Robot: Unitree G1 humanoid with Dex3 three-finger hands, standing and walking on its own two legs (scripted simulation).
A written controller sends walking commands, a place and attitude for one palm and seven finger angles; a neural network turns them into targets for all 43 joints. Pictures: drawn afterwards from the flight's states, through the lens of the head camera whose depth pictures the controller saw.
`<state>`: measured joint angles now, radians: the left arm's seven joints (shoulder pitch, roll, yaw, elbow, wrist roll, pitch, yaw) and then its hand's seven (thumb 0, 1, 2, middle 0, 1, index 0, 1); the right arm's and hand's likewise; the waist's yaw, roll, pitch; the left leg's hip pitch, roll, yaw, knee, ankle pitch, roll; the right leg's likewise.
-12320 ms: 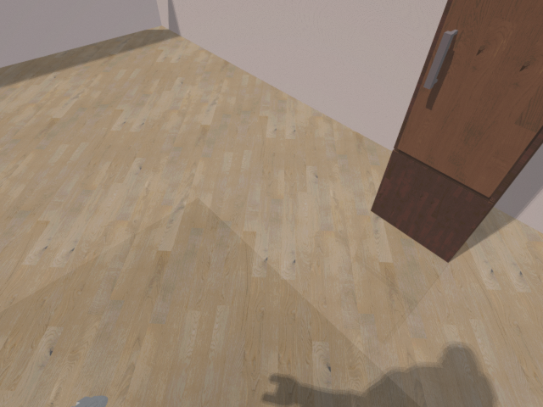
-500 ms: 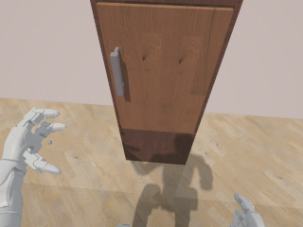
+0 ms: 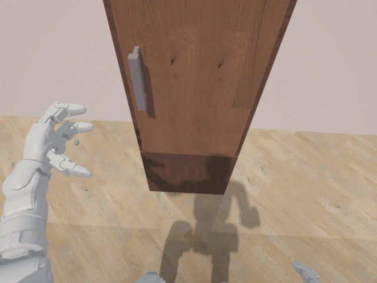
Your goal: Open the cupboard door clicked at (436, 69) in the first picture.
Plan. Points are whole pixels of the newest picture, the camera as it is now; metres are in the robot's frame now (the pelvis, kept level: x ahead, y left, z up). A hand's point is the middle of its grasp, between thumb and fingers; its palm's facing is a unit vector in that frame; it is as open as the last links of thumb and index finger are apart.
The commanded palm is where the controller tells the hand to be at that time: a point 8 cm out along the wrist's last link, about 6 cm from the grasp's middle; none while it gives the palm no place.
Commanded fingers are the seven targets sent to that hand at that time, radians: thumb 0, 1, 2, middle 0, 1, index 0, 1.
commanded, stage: move the hooked fingers beside the handle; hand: left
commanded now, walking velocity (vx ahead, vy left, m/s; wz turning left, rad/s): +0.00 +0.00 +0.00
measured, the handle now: (139, 80) +0.59 +0.15 +0.07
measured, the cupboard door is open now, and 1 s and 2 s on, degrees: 0 0 0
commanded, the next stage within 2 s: slide the fingers in behind the handle in 1.82 s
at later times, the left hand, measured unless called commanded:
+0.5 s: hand (96, 115) +0.45 +0.22 +0.09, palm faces -0.03 -1.00 +0.00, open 14.0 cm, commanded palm +0.44 +0.28 +0.08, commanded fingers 0.00 -0.50 0.30 -0.30 -1.20 -0.30 -1.20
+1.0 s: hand (115, 91) +0.53 +0.20 +0.09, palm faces -0.03 -1.00 +0.00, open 14.0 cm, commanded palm +0.53 +0.25 +0.08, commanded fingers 0.00 -0.50 0.30 -0.30 -1.20 -0.30 -1.20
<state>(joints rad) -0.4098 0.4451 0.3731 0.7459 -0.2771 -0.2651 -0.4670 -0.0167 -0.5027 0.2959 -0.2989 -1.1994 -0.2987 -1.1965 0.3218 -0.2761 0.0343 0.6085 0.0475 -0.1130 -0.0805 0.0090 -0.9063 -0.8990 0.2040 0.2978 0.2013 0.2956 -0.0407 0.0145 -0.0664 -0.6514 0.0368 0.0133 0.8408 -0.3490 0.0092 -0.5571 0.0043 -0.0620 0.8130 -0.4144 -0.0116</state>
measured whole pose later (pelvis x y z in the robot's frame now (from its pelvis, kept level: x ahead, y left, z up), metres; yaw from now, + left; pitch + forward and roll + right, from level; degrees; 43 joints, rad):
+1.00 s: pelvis +0.00 +0.00 -0.02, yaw -2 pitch +20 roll -3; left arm -1.01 0.64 0.43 1.27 -0.08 -0.32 -0.33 -0.02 -0.50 0.30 -0.30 -1.20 -0.30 -1.20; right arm 0.42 -0.28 0.04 0.64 0.00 0.04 -0.03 0.00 -0.91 -0.90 0.20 0.30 0.20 0.30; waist -0.20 0.02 -0.09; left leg -0.93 0.07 0.01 0.98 -0.40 0.01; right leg -0.83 0.04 -0.06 0.92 -0.44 -0.01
